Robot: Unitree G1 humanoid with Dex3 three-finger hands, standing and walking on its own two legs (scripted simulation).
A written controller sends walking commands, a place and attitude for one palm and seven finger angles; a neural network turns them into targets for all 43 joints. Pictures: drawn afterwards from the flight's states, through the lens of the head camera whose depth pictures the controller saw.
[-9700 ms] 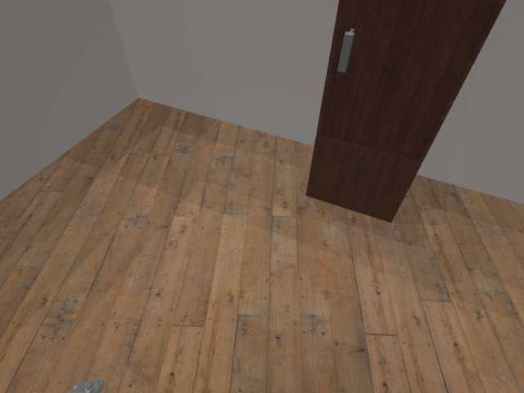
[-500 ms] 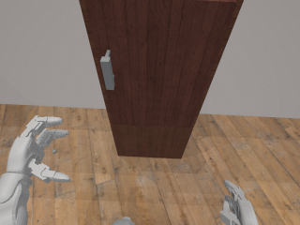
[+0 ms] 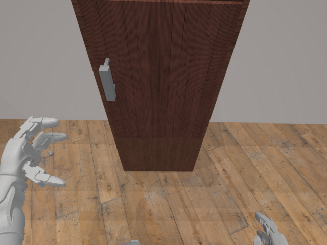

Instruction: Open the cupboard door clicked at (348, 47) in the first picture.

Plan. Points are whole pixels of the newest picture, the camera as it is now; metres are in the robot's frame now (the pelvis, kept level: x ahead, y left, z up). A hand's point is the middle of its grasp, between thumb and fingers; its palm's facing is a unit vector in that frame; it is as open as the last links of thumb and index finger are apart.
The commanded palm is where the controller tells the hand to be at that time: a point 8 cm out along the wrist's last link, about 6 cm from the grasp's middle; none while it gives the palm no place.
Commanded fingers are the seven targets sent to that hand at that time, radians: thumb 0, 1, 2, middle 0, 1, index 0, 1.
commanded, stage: raise the hand with hooked fingers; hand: left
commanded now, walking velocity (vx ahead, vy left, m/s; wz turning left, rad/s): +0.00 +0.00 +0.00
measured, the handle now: (109, 79) +0.57 +0.21 +0.06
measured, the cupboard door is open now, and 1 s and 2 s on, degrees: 0 0 0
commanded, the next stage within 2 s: move the hooked fingers beside the handle in 0.24 s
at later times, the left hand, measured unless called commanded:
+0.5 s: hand (53, 149) +0.30 +0.27 +0.08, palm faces +0.08 -1.00 +0.00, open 14.0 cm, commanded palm +0.29 +0.31 +0.08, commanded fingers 0.00 -0.50 0.30 -0.30 -1.20 -0.30 -1.20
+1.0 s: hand (70, 121) +0.39 +0.26 +0.08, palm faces +0.05 -1.00 +0.00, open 14.0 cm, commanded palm +0.36 +0.31 +0.07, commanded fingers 0.00 -0.50 0.30 -0.30 -1.20 -0.30 -1.20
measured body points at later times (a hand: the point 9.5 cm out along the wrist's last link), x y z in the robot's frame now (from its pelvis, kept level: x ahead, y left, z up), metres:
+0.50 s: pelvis -0.01 -0.01 +0.00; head +0.03 +0.00 +0.44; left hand +0.29 +0.33 +0.08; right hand +0.16 -0.25 -0.09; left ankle +0.02 +0.10 -0.71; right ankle +0.00 -0.12 -0.71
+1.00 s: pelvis +0.00 +0.00 -0.01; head +0.06 +0.01 +0.44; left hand +0.38 +0.32 +0.08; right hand +0.08 -0.27 -0.11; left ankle +0.02 +0.10 -0.71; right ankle +0.00 -0.12 -0.71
